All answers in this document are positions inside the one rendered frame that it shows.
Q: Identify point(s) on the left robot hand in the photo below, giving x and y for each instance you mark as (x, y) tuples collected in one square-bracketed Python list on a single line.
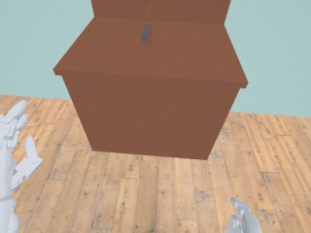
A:
[(10, 126)]

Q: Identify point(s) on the left robot forearm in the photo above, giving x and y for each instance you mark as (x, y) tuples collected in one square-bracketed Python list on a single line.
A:
[(9, 222)]

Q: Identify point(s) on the tap lever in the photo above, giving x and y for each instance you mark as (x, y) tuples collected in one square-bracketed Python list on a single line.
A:
[(145, 34)]

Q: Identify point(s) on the counter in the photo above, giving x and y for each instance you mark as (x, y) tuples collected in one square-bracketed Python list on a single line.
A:
[(167, 97)]

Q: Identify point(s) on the right robot hand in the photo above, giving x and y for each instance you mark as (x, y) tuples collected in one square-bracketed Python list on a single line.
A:
[(247, 224)]

